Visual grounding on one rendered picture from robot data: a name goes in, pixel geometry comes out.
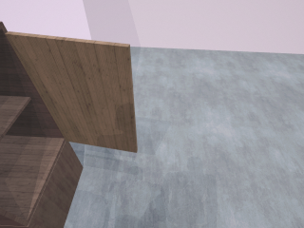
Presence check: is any cupboard door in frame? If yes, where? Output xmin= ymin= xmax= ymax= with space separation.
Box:
xmin=5 ymin=31 xmax=138 ymax=153

